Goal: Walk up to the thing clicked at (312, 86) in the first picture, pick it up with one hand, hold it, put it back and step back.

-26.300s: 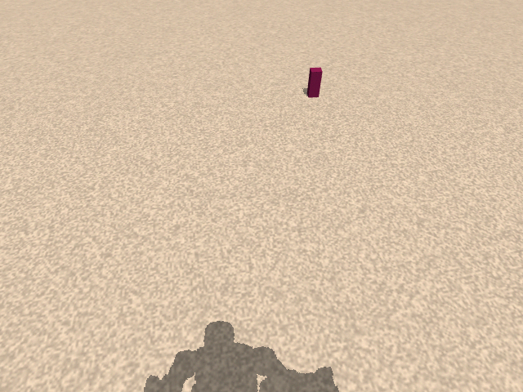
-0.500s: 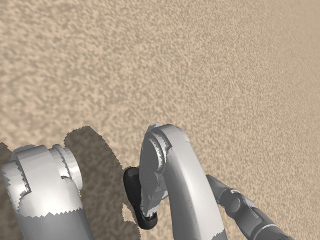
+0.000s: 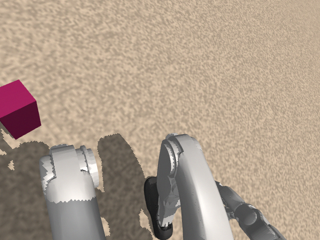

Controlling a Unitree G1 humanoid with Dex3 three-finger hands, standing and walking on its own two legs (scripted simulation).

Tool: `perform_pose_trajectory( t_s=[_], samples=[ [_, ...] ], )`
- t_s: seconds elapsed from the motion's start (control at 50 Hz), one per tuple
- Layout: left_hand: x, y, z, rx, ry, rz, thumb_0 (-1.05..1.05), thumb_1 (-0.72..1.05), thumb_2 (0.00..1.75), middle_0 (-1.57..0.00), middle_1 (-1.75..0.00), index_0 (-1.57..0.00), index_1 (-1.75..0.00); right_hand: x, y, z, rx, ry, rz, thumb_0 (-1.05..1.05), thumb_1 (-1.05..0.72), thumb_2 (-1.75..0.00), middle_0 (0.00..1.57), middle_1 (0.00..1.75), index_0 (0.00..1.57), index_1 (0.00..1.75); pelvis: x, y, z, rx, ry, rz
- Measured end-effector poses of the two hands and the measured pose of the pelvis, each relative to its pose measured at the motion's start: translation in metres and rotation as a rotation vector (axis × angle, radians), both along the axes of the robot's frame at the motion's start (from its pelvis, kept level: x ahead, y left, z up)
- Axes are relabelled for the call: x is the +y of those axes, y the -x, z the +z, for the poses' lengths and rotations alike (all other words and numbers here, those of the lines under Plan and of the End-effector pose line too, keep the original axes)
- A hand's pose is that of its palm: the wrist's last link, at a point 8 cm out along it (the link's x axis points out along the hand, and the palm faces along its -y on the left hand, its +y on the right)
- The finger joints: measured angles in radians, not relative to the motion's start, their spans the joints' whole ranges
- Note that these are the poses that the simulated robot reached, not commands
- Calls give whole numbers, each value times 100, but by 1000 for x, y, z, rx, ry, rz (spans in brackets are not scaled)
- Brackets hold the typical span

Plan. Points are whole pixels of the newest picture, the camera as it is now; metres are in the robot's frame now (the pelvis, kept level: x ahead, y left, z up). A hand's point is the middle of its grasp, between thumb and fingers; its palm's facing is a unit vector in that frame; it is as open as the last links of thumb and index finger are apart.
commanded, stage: rise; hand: left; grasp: from the side
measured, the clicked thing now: (17, 113) +0.43 +0.30 -0.21
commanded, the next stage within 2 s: home in 0.08 s
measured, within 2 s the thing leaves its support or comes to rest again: neither
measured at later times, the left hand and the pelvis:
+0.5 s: hand out of the picture +0.29 +0.38 +0.04, palm faces +0.34 -0.80 -0.48, open 17.6 cm; pelvis +0.01 -0.02 +0.11, yaw +8 degrees
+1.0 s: hand out of the picture +0.24 +0.26 +0.25, palm faces +0.35 -0.86 -0.37, open 17.7 cm; pelvis +0.07 -0.02 +0.34, yaw +14 degrees
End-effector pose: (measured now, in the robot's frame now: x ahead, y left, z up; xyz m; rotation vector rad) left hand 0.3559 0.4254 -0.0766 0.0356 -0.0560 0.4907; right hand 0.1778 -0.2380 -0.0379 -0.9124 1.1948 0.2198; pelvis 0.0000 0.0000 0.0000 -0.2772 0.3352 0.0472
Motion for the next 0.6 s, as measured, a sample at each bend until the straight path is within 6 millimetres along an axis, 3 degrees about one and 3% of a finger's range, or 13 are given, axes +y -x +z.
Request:
perform_pose_trajectory(
  t_s=[0.06, 0.2, 0.32, 0.38, 0.48, 0.6],
  samples=[
    [0, 6, 7, 45, 6, -17, -2, -58, 0, -4, -1, -6, 0, 0, -4, -2, -23, -35, -33, 1, -88, -89, 20, 30, 20, 30, -1, 1, 3, 16, -11, 6],
    [2, 27, 23, 328, -62, -47, -2, -53, 2, -6, -2, -6, -2, 1, -7, -4, -48, -128, -185, 1, -90, -90, 20, 30, 20, 30, -6, 0, 24, 92, -50, 27],
    [23, 53, 77, 464, -176, 37, -2, -53, 4, -6, -4, -6, -4, 1, -4, -1, -37, -195, -291, 1, -91, -91, 20, 30, 20, 30, -10, -3, 49, 163, -83, 47],
    [24, 70, 105, 532, -213, 69, -2, -54, 4, -6, -5, -6, -4, 1, -6, 5, -32, -228, -330, 1, -90, -91, 20, 30, 20, 30, -11, -4, 67, 196, -99, 54],
    [-3, 94, 141, 640, -216, 58, -2, -56, 4, -5, -5, -5, -5, 5, -18, 30, -51, -280, -360, 1, -90, -90, 20, 30, 20, 30, -14, -7, 105, 230, -122, 64],
    [-47, 116, 189, 722, -167, 34, -2, -58, 3, -5, -5, -5, -5, 10, -45, 87, -137, -331, -366, 1, -90, -90, 20, 30, 20, 30, -21, -16, 162, 229, -151, 81]
  ],
)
